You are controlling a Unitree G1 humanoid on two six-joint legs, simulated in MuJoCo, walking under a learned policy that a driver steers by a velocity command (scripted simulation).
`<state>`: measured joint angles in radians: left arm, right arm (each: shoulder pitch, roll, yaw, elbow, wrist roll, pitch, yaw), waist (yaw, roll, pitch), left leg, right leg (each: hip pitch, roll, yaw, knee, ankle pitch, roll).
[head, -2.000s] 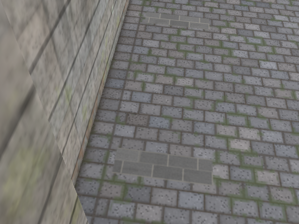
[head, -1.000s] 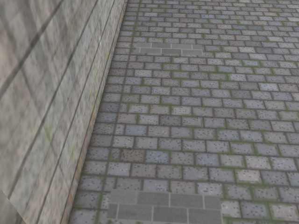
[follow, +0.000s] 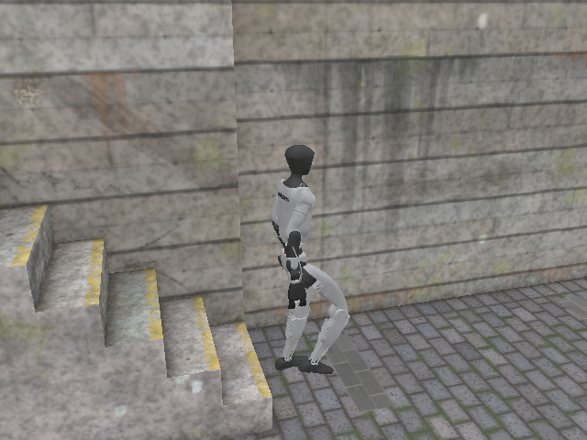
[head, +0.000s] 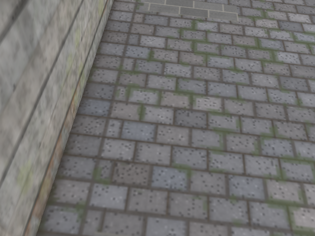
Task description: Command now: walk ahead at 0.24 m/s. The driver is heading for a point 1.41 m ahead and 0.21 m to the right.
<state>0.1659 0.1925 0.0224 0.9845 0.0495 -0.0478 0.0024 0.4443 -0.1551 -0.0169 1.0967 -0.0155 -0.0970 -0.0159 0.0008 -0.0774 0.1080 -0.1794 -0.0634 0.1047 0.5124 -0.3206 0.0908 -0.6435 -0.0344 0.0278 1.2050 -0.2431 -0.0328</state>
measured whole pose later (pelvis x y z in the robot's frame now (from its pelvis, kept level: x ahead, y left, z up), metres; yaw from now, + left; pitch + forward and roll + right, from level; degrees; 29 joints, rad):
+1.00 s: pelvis +0.21 -0.02 +0.01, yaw -1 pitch -3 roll +0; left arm 0.26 0.20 0.00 1.07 0.02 -0.01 0.03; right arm 0.30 -0.12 0.06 1.14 0.02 -0.02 -0.05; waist 0.02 -0.02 0.04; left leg -0.12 0.04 -0.01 0.46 -0.30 -0.03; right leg -0.09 0.12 -0.02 0.39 -0.25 -0.11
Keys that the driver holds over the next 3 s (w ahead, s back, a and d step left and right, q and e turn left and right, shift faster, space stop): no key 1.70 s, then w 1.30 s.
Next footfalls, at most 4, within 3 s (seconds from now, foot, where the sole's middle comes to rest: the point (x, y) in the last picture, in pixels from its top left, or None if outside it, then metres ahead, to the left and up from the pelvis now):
0.16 right None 0.23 -0.07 -0.77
0.48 left None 0.23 0.12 -0.77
2.10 left None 0.39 0.11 -0.77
2.60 right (177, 172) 0.72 -0.12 -0.77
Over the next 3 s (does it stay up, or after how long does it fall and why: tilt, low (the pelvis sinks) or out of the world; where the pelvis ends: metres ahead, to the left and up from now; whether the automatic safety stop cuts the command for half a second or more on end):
stays up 0.78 -0.08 0.01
